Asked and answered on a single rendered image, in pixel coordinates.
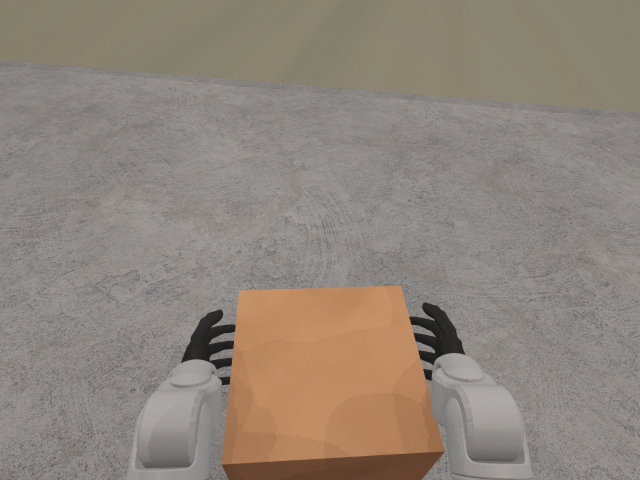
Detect right robot forearm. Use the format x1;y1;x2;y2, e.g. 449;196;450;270
431;353;533;480

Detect left robot hand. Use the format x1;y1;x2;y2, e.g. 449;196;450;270
181;310;236;385

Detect right robot hand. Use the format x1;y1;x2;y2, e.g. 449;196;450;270
409;302;465;381

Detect carton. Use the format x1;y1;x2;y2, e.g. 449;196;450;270
221;286;445;480

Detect left robot forearm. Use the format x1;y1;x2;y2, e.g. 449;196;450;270
126;359;222;480

